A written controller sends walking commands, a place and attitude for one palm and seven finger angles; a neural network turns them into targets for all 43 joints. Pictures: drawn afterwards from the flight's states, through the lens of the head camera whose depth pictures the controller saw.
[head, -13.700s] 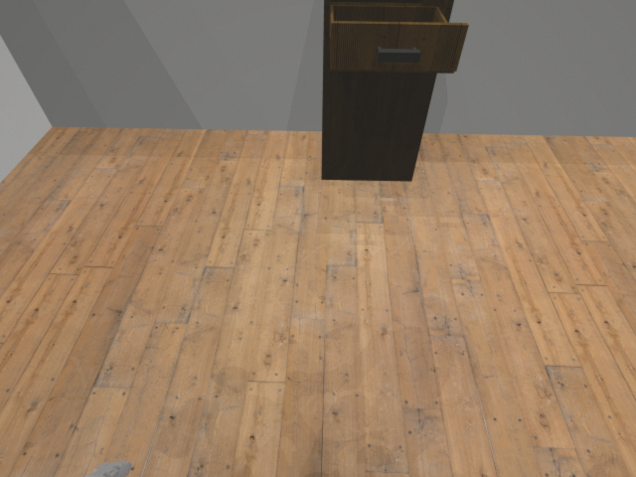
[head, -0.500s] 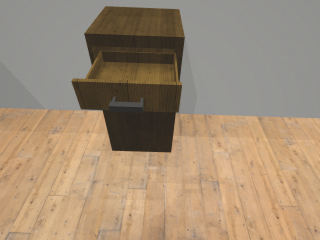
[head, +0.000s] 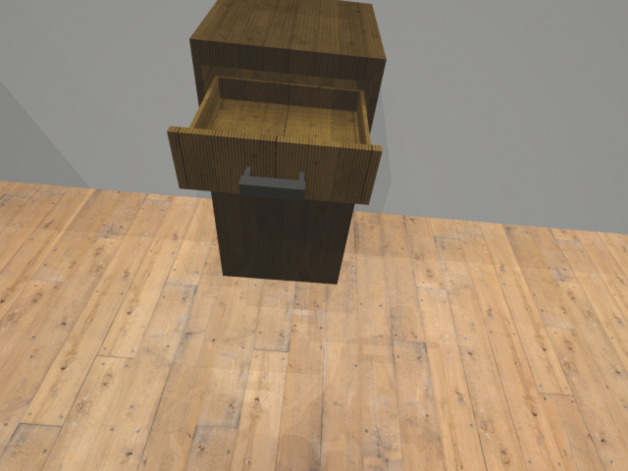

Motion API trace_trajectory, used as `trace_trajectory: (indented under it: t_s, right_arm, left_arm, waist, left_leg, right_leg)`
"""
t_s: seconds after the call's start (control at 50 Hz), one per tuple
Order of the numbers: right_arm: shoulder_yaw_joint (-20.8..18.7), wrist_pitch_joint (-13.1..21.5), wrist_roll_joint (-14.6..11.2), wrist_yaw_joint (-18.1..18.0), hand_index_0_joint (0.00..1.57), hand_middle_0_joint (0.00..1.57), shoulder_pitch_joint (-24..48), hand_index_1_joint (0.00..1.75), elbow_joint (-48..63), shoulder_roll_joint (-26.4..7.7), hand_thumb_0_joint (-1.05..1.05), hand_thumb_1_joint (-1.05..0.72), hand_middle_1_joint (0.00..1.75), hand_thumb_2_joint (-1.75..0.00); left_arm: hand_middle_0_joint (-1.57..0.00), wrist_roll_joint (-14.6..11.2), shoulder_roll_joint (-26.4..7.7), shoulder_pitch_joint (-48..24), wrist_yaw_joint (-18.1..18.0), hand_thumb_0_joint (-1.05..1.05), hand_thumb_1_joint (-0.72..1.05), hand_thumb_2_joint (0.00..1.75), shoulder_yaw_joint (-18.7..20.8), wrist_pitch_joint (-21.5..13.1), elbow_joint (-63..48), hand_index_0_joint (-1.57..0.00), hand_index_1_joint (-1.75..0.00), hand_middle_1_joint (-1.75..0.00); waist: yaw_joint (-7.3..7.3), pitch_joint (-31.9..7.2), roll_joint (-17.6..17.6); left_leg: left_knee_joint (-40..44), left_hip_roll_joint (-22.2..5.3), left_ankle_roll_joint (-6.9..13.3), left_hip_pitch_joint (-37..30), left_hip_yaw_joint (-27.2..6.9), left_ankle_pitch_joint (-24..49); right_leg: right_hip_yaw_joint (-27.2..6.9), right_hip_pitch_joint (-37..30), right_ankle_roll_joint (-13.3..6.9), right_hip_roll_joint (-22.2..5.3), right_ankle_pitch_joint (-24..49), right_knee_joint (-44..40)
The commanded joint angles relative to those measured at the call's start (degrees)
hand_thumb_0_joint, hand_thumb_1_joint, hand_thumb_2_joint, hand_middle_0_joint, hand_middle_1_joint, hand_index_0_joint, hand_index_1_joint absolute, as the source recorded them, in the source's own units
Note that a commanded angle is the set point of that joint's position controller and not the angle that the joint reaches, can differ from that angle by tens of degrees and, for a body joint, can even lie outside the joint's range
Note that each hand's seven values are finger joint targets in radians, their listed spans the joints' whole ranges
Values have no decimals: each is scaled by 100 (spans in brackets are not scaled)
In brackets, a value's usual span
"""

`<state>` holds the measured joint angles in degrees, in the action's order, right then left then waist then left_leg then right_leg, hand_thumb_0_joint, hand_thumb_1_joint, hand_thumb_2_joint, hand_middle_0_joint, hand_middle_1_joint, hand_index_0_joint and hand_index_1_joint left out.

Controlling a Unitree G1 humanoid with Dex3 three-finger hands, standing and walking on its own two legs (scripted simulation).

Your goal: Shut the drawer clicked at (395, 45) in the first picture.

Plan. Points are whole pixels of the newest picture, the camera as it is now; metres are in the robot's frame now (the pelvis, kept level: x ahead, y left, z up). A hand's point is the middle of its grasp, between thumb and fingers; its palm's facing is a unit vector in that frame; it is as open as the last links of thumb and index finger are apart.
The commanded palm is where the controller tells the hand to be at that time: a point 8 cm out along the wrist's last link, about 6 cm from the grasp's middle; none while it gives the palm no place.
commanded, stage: come to a stop and stand still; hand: left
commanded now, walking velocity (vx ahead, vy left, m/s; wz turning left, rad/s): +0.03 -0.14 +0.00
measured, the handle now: (273, 180) +0.64 +0.11 +0.00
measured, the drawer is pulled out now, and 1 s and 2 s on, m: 0.30 0.30 0.30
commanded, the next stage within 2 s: look again from close up in 0.10 s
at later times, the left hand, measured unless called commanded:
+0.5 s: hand out of the picture +0.11 +0.15 -0.17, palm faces +0.02 -0.98 -0.20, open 7.1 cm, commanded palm none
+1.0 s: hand out of the picture +0.06 +0.12 -0.18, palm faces +0.05 -0.99 -0.14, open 7.3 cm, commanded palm none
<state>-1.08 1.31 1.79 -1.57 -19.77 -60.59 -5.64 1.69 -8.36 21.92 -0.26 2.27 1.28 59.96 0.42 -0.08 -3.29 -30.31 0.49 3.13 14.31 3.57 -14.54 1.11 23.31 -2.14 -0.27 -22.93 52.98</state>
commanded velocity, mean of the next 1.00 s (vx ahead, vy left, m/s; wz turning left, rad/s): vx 0.05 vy -0.02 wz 0.00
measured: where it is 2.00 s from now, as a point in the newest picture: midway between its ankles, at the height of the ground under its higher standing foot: (330, 449)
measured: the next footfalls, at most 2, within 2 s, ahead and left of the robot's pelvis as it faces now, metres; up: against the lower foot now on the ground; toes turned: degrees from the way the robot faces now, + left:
right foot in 0.26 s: +0.10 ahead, -0.16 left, +0.00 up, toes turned -1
right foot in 1.64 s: +0.43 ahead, -0.20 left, +0.00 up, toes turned +2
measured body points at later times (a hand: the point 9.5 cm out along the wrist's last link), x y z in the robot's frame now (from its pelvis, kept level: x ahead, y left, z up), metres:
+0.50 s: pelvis +0.05 -0.03 +0.00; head +0.06 -0.03 +0.45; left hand +0.11 +0.20 -0.15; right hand +0.02 -0.23 -0.16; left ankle +0.02 +0.09 -0.73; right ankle +0.06 -0.16 -0.73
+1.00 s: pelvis +0.08 -0.04 +0.00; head +0.09 -0.03 +0.45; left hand +0.05 +0.17 -0.16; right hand +0.07 -0.26 -0.16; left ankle +0.02 +0.09 -0.73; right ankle +0.06 -0.16 -0.73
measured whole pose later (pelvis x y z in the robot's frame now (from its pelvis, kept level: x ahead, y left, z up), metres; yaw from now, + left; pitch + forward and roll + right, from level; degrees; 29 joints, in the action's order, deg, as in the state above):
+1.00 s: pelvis +0.08 -0.04 +0.00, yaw +0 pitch -1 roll +0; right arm -0.5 0.7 1.2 -1.5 -16.1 -65.7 -8.1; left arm 1.0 -7.4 19.0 -0.4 0.3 -0.4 64.0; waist -0.5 1.4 -0.5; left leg -28.0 -1.6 -0.5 6.9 2.4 -20.2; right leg 0.6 10.9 0.0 -1.0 -18.2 29.9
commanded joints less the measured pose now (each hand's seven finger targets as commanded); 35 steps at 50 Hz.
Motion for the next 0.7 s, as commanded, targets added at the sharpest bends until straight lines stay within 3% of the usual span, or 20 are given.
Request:
trace_trajectory:
  t_s: [0.0, 0.06, 0.12, 0.14, 0.18, 0.2, 0.22, 0.24, 0.26, 0.28, 0.3, 0.34, 0.38, 0.4, 0.44, 0.52, 0.68]
  right_arm:
    - [-77, 171, -20, -82, 20, 20, -246, 30, 158, -756, 0, -90, 30, -90]
    - [-83, 170, -4, -81, 20, 20, -388, 30, 55, -753, 0, -90, 30, -90]
    - [-99, 85, 23, -73, 20, 20, -441, 30, -5, -787, 0, -90, 30, -90]
    - [-105, 52, 20, -65, 20, 20, -399, 30, -20, -797, 0, -90, 30, -90]
    - [-91, 9, -13, -42, 20, 20, -331, 30, -42, -756, 0, -90, 30, -90]
    - [-45, 15, -43, -30, 20, 20, -372, 30, -65, -590, 0, -90, 30, -90]
    - [15, 22, -73, -12, 20, 20, -407, 30, -56, -416, 0, -90, 30, -90]
    - [46, 7, -85, 12, 20, 20, -450, 30, -66, -307, 0, -90, 30, -90]
    - [59, 12, -78, 31, 20, 20, -512, 30, -91, -258, 0, -90, 30, -90]
    - [42, -47, -71, 11, 20, 20, -529, 30, -103, -274, 0, -90, 30, -90]
    - [21, -60, -64, 5, 20, 20, -514, 30, -151, -361, 0, -90, 30, -90]
    - [18, -32, -61, 6, 20, 20, -519, 30, -217, -409, 0, -90, 30, -90]
    - [18, 5, -72, 2, 20, 20, -424, 30, -244, -467, 0, -90, 30, -90]
    - [19, 19, -74, -6, 20, 20, -348, 30, -239, -482, 0, -90, 30, -90]
    - [20, 15, -88, -18, 20, 20, -303, 30, -256, -519, 0, -90, 30, -90]
    - [27, -2, -103, -31, 20, 20, -189, 30, -297, -572, 0, -90, 30, -90]
    - [40, -32, -126, -47, 20, 20, 71, 30, -361, -684, 0, -90, 30, -90]
  left_arm:
    - [-20, 4, -141, -160, 65, 0, 90, 90, 55, -114, -498, -20, -30, -30]
    - [-20, -25, -100, -467, 64, 0, 90, 90, 17, -99, -572, -20, -30, -30]
    - [-20, -59, -56, -798, 33, 0, 90, 90, -16, -102, -668, -20, -30, -30]
    - [-20, -67, -80, -738, 22, 0, 90, 90, -7, -109, -646, -20, -30, -30]
    - [-20, -77, -184, -521, -11, 0, 90, 90, -3, -145, -515, -20, -30, -30]
    - [-20, -88, -313, -421, -47, 0, 90, 90, 4, -182, -457, -20, -30, -30]
    - [-20, -107, -441, -224, -77, 0, 90, 90, -7, -224, -337, -20, -30, -30]
    - [-20, -106, -607, -185, -81, 0, 90, 90, -19, -219, -272, -20, -30, -30]
    - [-20, -103, -691, -210, -69, 0, 90, 90, -24, -189, -244, -20, -30, -30]
    - [-20, -116, -622, -414, -76, 0, 90, 90, -47, -233, -269, -20, -30, -30]
    - [-20, -121, -591, -522, -78, 0, 90, 90, -66, -242, -262, -20, -30, -30]
    - [-20, -116, -456, -621, -87, 0, 90, 90, -70, -227, -276, -20, -30, -30]
    - [-20, -112, -443, -572, -101, 0, 90, 90, -65, -228, -255, -20, -30, -30]
    - [-20, -116, -434, -509, -108, 0, 90, 90, -65, -244, -225, -20, -30, -30]
    - [-20, -119, -458, -462, -115, 0, 90, 90, -80, -266, -159, -20, -30, -30]
    - [-20, -116, -479, -434, -125, 0, 90, 90, -116, -285, -68, -20, -30, -30]
    - [-20, -112, -514, -344, -144, 0, 90, 90, -172, -289, 105, -20, -30, -30]
  waist:
    - [-82, 826, 820]
    - [33, 559, 940]
    - [120, 540, 967]
    - [71, 478, 960]
    - [-67, 305, 804]
    - [-113, 273, 518]
    - [-162, 220, 128]
    - [-110, 336, -130]
    - [-33, 389, 182]
    - [70, 290, -246]
    - [61, 279, -548]
    - [72, 438, -171]
    - [13, 443, 439]
    - [-20, 373, 512]
    - [-7, 248, 311]
    - [7, 259, 231]
    - [20, 282, 224]
  left_leg:
    - [2272, -1589, 743, 343, -1801, -766]
    - [2019, -1416, 703, 100, -1280, 12]
    - [1859, -1418, 688, 248, -1271, 90]
    - [1759, -1395, 641, 374, -1277, -85]
    - [1384, -1098, 364, 610, -1119, -332]
    - [1084, -860, 187, 888, -963, -412]
    - [815, -530, 3, 1118, -694, -674]
    - [610, -200, -126, 980, -355, -764]
    - [552, -99, -130, 575, -301, -504]
    - [521, -156, -174, 343, -282, -539]
    - [486, -198, -177, 207, -299, -391]
    - [680, -351, -155, 8, -402, 48]
    - [834, -478, -130, 12, -502, 434]
    - [815, -506, -124, -39, -504, 642]
    - [780, -511, -149, -167, -432, 722]
    - [803, -539, -166, -370, -391, 946]
    - [895, -591, -182, -652, -372, 1133]
  right_leg:
    - [-218, 996, 76, -333, 550, 898]
    - [21, 593, 161, -335, 493, -70]
    - [125, -59, 200, -235, 288, -1186]
    - [148, -424, 206, -183, 334, -1556]
    - [188, -1253, 211, -67, 885, -2518]
    - [-163, -1751, 160, -246, 1065, -2878]
    - [-685, -2057, -2, -676, 1135, -3071]
    - [-891, -1736, -193, -999, 1123, -3162]
    - [-862, -1293, -244, -1080, 1200, -3056]
    - [-821, -1082, -223, -860, 944, -3062]
    - [-749, -995, -161, -775, 853, -3105]
    - [-550, -828, -72, -608, 989, -2971]
    - [-456, -1034, -24, -478, 1458, -2809]
    - [-438, -1136, -15, -482, 1758, -2769]
    - [-453, -1270, -10, -526, 2121, -2786]
    - [-450, -1289, 12, -552, 2579, -2824]
    - [-429, -1290, 47, -553, 2712, -2944]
